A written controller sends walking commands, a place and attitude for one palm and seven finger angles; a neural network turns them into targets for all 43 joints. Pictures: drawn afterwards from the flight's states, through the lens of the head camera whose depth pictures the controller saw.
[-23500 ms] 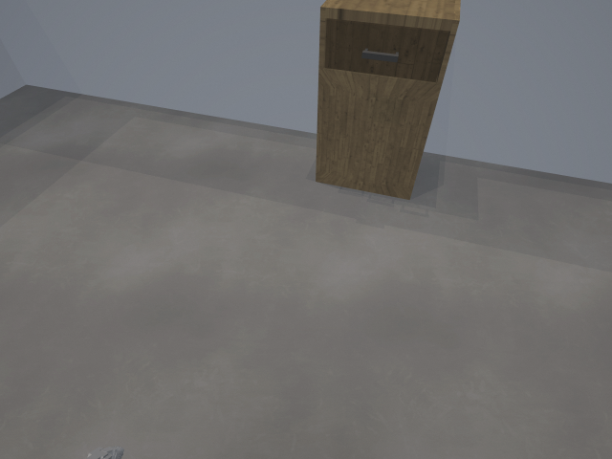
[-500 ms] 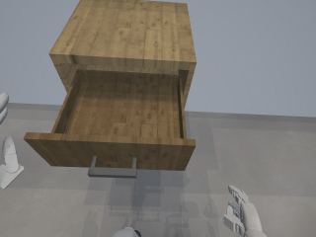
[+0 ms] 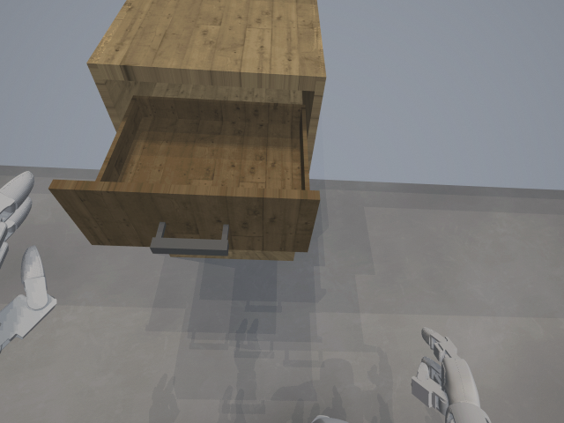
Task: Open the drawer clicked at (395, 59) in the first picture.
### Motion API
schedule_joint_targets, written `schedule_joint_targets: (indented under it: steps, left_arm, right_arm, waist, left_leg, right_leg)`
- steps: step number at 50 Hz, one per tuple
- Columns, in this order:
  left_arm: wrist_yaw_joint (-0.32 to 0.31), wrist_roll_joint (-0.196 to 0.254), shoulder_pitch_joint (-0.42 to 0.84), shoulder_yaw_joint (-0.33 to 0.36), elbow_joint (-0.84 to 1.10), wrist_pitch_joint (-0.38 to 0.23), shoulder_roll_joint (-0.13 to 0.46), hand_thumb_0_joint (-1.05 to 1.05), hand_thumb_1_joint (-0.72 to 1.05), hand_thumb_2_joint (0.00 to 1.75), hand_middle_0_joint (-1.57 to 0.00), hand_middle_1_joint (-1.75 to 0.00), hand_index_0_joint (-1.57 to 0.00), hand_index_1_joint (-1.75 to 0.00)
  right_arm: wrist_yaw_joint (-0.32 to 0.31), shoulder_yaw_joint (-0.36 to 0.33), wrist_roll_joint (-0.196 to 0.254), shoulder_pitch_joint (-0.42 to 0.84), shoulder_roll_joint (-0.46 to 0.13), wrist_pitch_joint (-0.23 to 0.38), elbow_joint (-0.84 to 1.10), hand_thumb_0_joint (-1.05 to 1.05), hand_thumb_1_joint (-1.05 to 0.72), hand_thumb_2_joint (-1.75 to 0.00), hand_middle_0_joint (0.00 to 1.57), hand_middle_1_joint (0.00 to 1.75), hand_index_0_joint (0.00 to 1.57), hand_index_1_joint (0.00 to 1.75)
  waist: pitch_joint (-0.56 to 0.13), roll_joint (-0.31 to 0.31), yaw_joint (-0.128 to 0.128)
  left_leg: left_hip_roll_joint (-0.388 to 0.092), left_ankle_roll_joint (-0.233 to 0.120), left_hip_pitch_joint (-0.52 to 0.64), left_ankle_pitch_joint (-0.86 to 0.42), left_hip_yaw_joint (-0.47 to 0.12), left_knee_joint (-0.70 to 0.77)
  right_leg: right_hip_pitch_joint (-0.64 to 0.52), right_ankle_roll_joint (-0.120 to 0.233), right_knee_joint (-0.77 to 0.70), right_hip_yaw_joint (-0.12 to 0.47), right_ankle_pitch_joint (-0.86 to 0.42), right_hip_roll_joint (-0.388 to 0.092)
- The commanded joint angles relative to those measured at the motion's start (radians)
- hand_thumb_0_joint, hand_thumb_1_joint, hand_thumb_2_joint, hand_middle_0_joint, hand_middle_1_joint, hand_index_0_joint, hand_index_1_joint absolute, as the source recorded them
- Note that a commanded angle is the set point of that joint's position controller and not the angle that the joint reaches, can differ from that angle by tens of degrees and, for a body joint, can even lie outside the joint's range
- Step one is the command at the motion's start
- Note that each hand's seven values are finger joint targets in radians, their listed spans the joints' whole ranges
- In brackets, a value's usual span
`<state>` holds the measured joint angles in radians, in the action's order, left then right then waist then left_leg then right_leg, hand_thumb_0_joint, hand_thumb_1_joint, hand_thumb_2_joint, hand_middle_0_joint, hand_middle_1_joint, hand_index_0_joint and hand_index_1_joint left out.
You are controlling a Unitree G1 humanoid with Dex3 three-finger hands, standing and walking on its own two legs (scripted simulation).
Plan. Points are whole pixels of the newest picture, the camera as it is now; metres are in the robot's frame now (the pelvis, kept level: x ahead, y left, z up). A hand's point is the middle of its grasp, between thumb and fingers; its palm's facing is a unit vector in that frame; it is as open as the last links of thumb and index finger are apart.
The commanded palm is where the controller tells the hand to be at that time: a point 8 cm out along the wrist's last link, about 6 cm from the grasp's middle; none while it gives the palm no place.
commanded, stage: stop stepping back and stand still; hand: left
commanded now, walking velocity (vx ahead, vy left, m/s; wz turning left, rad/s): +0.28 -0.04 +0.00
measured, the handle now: (192, 237) +0.42 +0.18 -0.07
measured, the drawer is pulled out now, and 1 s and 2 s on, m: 0.30 0.30 0.30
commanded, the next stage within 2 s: let the arm hang, fingers relaxed in 0.82 s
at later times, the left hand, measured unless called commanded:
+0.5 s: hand out of the picture +0.08 +0.20 +0.17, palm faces +0.34 -0.81 -0.49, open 7.4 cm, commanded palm +0.02 +0.25 +0.19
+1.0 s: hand out of the picture +0.08 +0.23 +0.08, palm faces +0.30 -0.83 -0.47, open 7.4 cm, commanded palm none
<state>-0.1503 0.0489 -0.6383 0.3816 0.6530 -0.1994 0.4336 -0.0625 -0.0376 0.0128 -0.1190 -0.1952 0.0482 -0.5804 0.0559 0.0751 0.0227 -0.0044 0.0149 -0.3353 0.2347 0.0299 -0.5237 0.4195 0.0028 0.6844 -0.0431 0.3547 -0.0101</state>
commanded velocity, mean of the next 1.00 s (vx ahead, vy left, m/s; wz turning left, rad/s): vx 0.13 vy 0.04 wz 0.00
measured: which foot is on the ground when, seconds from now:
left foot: down 0.00-0.14, up 0.16-0.38, down 0.40-1.00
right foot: up 0.00-0.10, down 0.12-1.00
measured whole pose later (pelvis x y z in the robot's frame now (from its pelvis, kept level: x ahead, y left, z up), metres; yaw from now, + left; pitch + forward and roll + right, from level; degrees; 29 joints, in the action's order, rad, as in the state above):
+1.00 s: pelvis -0.11 -0.03 +0.00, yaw +6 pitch +0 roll +0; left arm -0.07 -0.03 -0.41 0.21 0.15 -0.14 0.35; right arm 0.00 -0.01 0.00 -0.21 -0.22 0.09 -0.73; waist -0.01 -0.05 0.01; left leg 0.00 -0.01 -0.30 0.31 -0.01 -0.63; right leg 0.34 0.06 0.58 -0.10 0.23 0.02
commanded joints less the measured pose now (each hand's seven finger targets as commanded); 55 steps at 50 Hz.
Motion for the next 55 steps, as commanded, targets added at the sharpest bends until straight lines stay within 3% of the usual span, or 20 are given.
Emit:
schedule_joint_targets:
  steps: [1, 5, 6, 7, 8, 10, 15, 17, 20, 22, 26, 30, 34, 37, 41, 45, 46, 47, 50, 55]
  left_arm:
    - [-0.018, 0.011, -0.075, 0.135, 0.318, -0.072, 0.117, 0.00, 0.90, 0.90, -0.20, -0.30, -0.20, -0.30]
    - [-0.023, 0.017, -0.086, 0.143, 0.220, -0.046, 0.111, 0.00, 0.90, 0.90, -0.20, -0.30, -0.20, -0.30]
    - [-0.021, 0.017, -0.051, 0.132, 0.186, -0.050, 0.112, 0.00, 0.90, 0.90, -0.20, -0.30, -0.20, -0.30]
    - [-0.021, 0.019, -0.036, 0.137, 0.146, -0.039, 0.126, 0.00, 0.90, 0.90, -0.20, -0.30, -0.20, -0.30]
    - [-0.022, 0.027, -0.037, 0.099, 0.127, -0.024, 0.098, 0.00, 0.90, 0.90, -0.20, -0.30, -0.20, -0.30]
    - [-0.032, 0.019, 0.003, 0.103, 0.122, -0.018, 0.109, 0.00, 0.90, 0.90, -0.20, -0.30, -0.20, -0.30]
    - [-0.043, -0.024, 0.012, 0.078, 0.087, -0.031, 0.113, 0.00, 0.90, 0.90, -0.20, -0.30, -0.20, -0.30]
    - [-0.046, -0.028, 0.003, 0.061, 0.135, -0.047, 0.098, 0.00, 0.90, 0.90, -0.20, -0.30, -0.20, -0.30]
    - [-0.037, -0.016, -0.019, 0.082, 0.211, -0.079, 0.123, 0.00, 0.90, 0.90, -0.20, -0.30, -0.20, -0.30]
    - [-0.037, -0.019, -0.057, 0.106, 0.183, -0.068, 0.126, 0.00, 0.90, 0.90, -0.20, -0.30, -0.20, -0.30]
    - [-0.036, -0.015, -0.001, 0.098, 0.119, -0.070, 0.114, 0.00, 0.90, 0.90, -0.20, -0.30, -0.20, -0.30]
    - [-0.033, -0.016, 0.030, 0.083, 0.077, -0.082, 0.106, 0.00, 0.90, 0.90, -0.20, -0.30, -0.20, -0.30]
    - [-0.037, -0.024, 0.024, 0.051, 0.105, -0.077, 0.087, 0.00, 0.90, 0.90, -0.20, -0.30, -0.20, -0.30]
    - [-0.044, -0.031, 0.064, 0.063, 0.170, -0.078, 0.096, 0.00, 0.90, 0.90, -0.20, -0.30, -0.20, -0.30]
    - [-0.035, -0.033, 0.050, 0.066, 0.126, -0.056, 0.093, 0.00, 0.90, 0.90, -0.20, -0.30, -0.20, -0.30]
    - [-0.023, -0.014, 0.037, 0.070, 0.106, -0.069, 0.092, 0.00, 0.90, 0.90, -0.20, -0.30, -0.20, -0.30]
    - [0.115, -0.115, 0.179, -0.283, -0.732, 0.103, -0.046, 0.00, 0.90, 0.90, -0.20, -0.30, -0.20, -0.30]
    - [0.134, -0.094, 0.162, -0.257, -0.771, 0.167, -0.094, 0.00, 0.90, 0.90, -0.20, -0.30, -0.20, -0.30]
    - [0.134, -0.088, 0.281, -0.285, -0.893, 0.197, -0.129, 0.00, 0.90, 0.90, -0.20, -0.30, -0.20, -0.30]
    - [0.125, -0.077, 0.367, -0.307, -1.203, 0.221, -0.121, 0.00, 0.90, 0.90, -0.20, -0.30, -0.20, -0.30]
  right_arm:
    - [0.021, -0.041, -0.012, 0.013, -0.106, 0.095, 0.126, 0.00, -0.90, -0.90, 0.20, 0.30, 0.20, 0.30]
    - [0.022, -0.016, 0.013, 0.012, -0.129, 0.088, 0.151, 0.00, -0.90, -0.90, 0.20, 0.30, 0.20, 0.30]
    - [0.019, -0.008, 0.020, 0.019, -0.121, 0.087, 0.156, 0.00, -0.90, -0.90, 0.20, 0.30, 0.20, 0.30]
    - [0.014, -0.018, 0.026, 0.004, -0.119, 0.079, 0.163, 0.00, -0.90, -0.90, 0.20, 0.30, 0.20, 0.30]
    - [0.009, -0.029, 0.032, -0.009, -0.122, 0.069, 0.162, 0.00, -0.90, -0.90, 0.20, 0.30, 0.20, 0.30]
    - [0.009, -0.014, 0.008, 0.007, -0.111, 0.057, 0.132, 0.00, -0.90, -0.90, 0.20, 0.30, 0.20, 0.30]
    - [-0.007, 0.005, 0.002, 0.037, -0.111, 0.077, 0.128, 0.00, -0.90, -0.90, 0.20, 0.30, 0.20, 0.30]
    - [-0.003, 0.003, -0.004, -0.007, -0.114, 0.101, 0.125, 0.00, -0.90, -0.90, 0.20, 0.30, 0.20, 0.30]
    - [0.008, -0.029, -0.002, -0.007, -0.160, 0.125, 0.161, 0.00, -0.90, -0.90, 0.20, 0.30, 0.20, 0.30]
    - [0.011, -0.005, 0.008, 0.002, -0.121, 0.115, 0.151, 0.00, -0.90, -0.90, 0.20, 0.30, 0.20, 0.30]
    - [-0.002, -0.015, 0.009, -0.003, -0.135, 0.121, 0.141, 0.00, -0.90, -0.90, 0.20, 0.30, 0.20, 0.30]
    - [0.002, -0.026, 0.005, -0.044, -0.127, 0.108, 0.124, 0.00, -0.90, -0.90, 0.20, 0.30, 0.20, 0.30]
    - [0.001, -0.005, -0.005, -0.043, -0.118, 0.099, 0.121, 0.00, -0.90, -0.90, 0.20, 0.30, 0.20, 0.30]
    - [-0.003, 0.010, -0.009, -0.009, -0.127, 0.106, 0.134, 0.00, -0.90, -0.90, 0.20, 0.30, 0.20, 0.30]
    - [0.003, 0.010, -0.002, -0.001, -0.112, 0.120, 0.134, 0.00, -0.90, -0.90, 0.20, 0.30, 0.20, 0.30]
    - [0.015, -0.003, -0.004, -0.011, -0.119, 0.116, 0.117, 0.00, -0.90, -0.90, 0.20, 0.30, 0.20, 0.30]
    - [0.087, -0.054, -0.015, -0.030, -0.221, 0.124, -0.148, 0.00, -0.90, -0.90, 0.20, 0.30, 0.20, 0.30]
    - [0.081, -0.039, -0.015, -0.150, -0.134, 0.063, -0.151, 0.00, -0.90, -0.90, 0.20, 0.30, 0.20, 0.30]
    - [0.076, -0.012, -0.034, -0.183, -0.105, -0.010, -0.144, 0.00, -0.90, -0.90, 0.20, 0.30, 0.20, 0.30]
    - [0.050, 0.008, -0.042, -0.093, -0.117, -0.034, -0.197, 0.00, -0.90, -0.90, 0.20, 0.30, 0.20, 0.30]
  waist:
    - [-0.249, -0.293, -0.022]
    - [-0.144, -0.210, -0.020]
    - [-0.115, -0.112, -0.009]
    - [-0.125, 0.071, 0.004]
    - [-0.097, 0.159, 0.002]
    - [-0.094, 0.067, 0.020]
    - [-0.061, 0.086, -0.001]
    - [-0.082, 0.016, 0.000]
    - [-0.118, -0.213, -0.018]
    - [-0.098, -0.281, -0.015]
    - [-0.013, -0.079, -0.006]
    - [-0.035, 0.057, 0.008]
    - [-0.066, 0.004, 0.013]
    - [0.001, -0.311, 0.002]
    - [-0.005, -0.160, -0.012]
    - [-0.037, -0.043, -0.003]
    - [-0.045, 0.001, 0.036]
    - [-0.138, 0.020, 0.031]
    - [-0.095, 0.178, 0.018]
    - [-0.034, -0.068, -0.033]
  left_leg:
    - [-0.296, -0.140, 0.147, -0.704, -0.168, 0.097]
    - [-0.187, -0.081, -0.057, -0.013, -0.092, 0.069]
    - [-0.121, -0.051, -0.073, 0.178, -0.047, 0.010]
    - [-0.034, -0.016, -0.062, 0.256, 0.003, -0.174]
    - [0.017, -0.008, -0.027, 0.211, -0.022, -0.389]
    - [0.010, -0.006, -0.050, 0.186, -0.068, -0.522]
    - [0.015, -0.053, 0.059, 0.186, 0.010, -0.075]
    - [0.002, -0.076, 0.117, 0.143, 0.011, 0.147]
    - [-0.148, -0.115, 0.123, -0.026, -0.134, 0.231]
    - [-0.162, -0.121, -0.049, 0.276, -0.164, 0.292]
    - [-0.093, -0.100, -0.122, 0.263, -0.111, 0.164]
    - [0.015, -0.062, -0.043, 0.213, -0.012, -0.155]
    - [-0.002, -0.084, 0.138, 0.204, -0.019, 0.054]
    - [-0.211, -0.150, -0.057, 0.475, -0.321, 0.372]
    - [-0.153, -0.118, -0.131, 0.197, -0.183, 0.227]
    - [-0.028, -0.056, -0.019, 0.124, -0.075, 0.045]
    - [-0.046, -0.037, -0.017, -0.003, -0.058, -0.196]
    - [-0.043, -0.027, 0.069, 0.012, -0.063, -0.184]
    - [-0.040, -0.063, 0.070, -0.025, -0.085, -0.106]
    - [-0.107, -0.093, 0.001, -0.183, -0.162, 0.095]
  right_leg:
    - [-0.071, -0.022, 0.113, 0.039, 0.078, -0.001]
    - [-0.279, -0.031, -0.248, -0.006, -0.111, -0.016]
    - [-0.272, -0.017, -0.346, 0.036, -0.127, -0.058]
    - [-0.154, 0.036, -0.434, 0.251, 0.121, -0.170]
    - [-0.017, 0.094, -0.543, 0.430, 0.284, -0.297]
    - [-0.003, 0.140, -0.513, 0.394, 0.226, -0.322]
    - [-0.057, 0.081, -0.489, 0.237, 0.173, -0.239]
    - [-0.137, 0.058, -0.437, 0.205, 0.160, -0.196]
    - [-0.235, 0.006, -0.203, 0.081, -0.076, -0.050]
    - [-0.276, -0.004, -0.164, 0.036, 0.064, -0.034]
    - [-0.268, 0.005, -0.271, 0.118, 0.073, -0.044]
    - [-0.146, 0.086, -0.532, 0.424, 0.375, -0.247]
    - [-0.036, 0.069, -0.434, 0.236, 0.333, -0.170]
    - [-0.127, -0.002, -0.047, 0.041, 0.090, 0.019]
    - [-0.291, -0.016, -0.176, 0.030, -0.089, 0.008]
    - [-0.217, 0.028, -0.408, 0.244, 0.019, -0.094]
    - [-0.084, 0.101, -0.243, 0.191, -0.316, -0.219]
    - [-0.087, 0.131, -0.227, 0.198, -0.383, -0.211]
    - [-0.025, 0.106, -0.219, 0.109, -0.102, -0.145]
    - [-0.192, 0.046, -0.182, 0.094, -0.233, -0.045]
